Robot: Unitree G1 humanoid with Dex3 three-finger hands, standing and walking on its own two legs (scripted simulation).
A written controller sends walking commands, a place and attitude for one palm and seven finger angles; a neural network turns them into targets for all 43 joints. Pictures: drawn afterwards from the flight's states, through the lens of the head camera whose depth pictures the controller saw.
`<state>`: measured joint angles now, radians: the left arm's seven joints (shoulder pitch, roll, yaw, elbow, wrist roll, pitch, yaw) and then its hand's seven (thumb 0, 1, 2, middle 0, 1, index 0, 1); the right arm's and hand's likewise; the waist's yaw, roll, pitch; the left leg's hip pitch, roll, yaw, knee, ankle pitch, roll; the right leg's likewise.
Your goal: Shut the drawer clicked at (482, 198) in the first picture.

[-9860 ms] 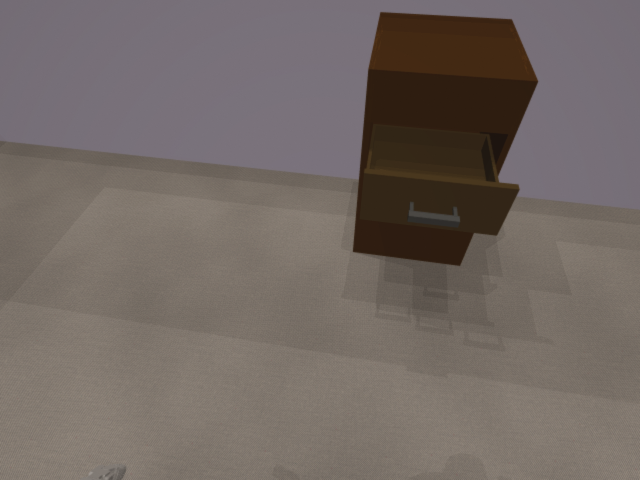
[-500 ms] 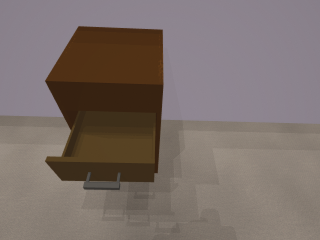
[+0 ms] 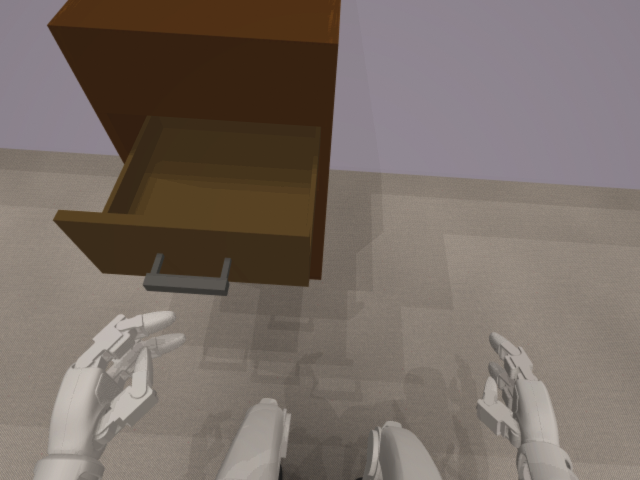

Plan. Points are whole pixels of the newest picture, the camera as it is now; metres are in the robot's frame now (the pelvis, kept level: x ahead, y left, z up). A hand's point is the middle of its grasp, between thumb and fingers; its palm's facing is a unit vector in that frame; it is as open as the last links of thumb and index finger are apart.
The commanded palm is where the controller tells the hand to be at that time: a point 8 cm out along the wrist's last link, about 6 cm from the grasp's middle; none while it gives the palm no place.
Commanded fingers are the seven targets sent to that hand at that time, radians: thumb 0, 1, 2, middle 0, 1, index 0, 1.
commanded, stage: raise the hand and make a fist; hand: left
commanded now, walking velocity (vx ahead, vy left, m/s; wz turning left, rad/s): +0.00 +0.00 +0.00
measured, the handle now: (190, 273) +0.41 +0.26 -0.11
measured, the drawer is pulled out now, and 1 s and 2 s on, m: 0.24 0.24 0.24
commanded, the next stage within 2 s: bring the fist close to the handle in 1.38 s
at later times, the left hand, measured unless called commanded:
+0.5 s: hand (160, 372) +0.22 +0.21 +0.01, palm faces +0.03 -1.00 -0.05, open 3.3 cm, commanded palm +0.20 +0.26 +0.01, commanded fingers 0.00 0.90 0.90 -1.24 -1.43 -1.24 -1.43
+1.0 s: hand (165, 371) +0.23 +0.21 -0.01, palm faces +0.02 -1.00 -0.04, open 3.2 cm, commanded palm +0.21 +0.27 -0.01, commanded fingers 0.00 0.90 0.90 -1.40 -1.60 -1.40 -1.60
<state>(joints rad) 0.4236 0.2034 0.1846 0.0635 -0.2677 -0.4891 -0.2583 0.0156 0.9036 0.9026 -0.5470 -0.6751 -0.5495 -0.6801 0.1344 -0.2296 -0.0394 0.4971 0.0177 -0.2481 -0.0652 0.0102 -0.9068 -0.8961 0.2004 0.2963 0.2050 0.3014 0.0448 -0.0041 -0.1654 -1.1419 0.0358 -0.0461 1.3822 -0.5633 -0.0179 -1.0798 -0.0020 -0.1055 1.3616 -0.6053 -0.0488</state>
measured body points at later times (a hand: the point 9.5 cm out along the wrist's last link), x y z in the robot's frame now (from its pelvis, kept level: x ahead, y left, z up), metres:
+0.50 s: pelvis +0.00 +0.02 -0.01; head +0.10 +0.03 +0.42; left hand +0.22 +0.27 +0.02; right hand +0.18 -0.24 -0.10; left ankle +0.05 +0.13 -0.60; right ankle +0.03 -0.10 -0.60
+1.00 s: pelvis +0.00 +0.03 -0.04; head +0.12 +0.05 +0.40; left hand +0.22 +0.27 -0.01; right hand +0.21 -0.20 -0.12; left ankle +0.05 +0.13 -0.60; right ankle +0.03 -0.10 -0.60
